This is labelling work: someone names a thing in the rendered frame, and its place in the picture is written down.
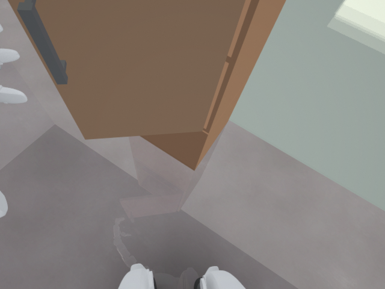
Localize right robot shin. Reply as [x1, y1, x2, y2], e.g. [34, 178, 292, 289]
[205, 266, 219, 275]

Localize left robot shin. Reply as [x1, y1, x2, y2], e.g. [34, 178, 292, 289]
[131, 264, 145, 270]

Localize robot shin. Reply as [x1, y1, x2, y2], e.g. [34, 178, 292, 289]
[131, 264, 145, 270]
[205, 266, 219, 275]

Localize handle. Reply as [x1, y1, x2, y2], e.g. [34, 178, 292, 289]
[17, 0, 68, 84]

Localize left robot hand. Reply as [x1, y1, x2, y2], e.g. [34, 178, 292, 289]
[0, 24, 27, 104]

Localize cupboard door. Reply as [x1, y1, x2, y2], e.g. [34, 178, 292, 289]
[8, 0, 245, 140]

